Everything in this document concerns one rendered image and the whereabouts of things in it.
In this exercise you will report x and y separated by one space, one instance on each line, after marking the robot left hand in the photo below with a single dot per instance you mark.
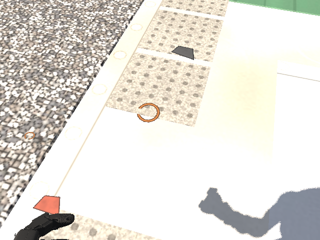
44 224

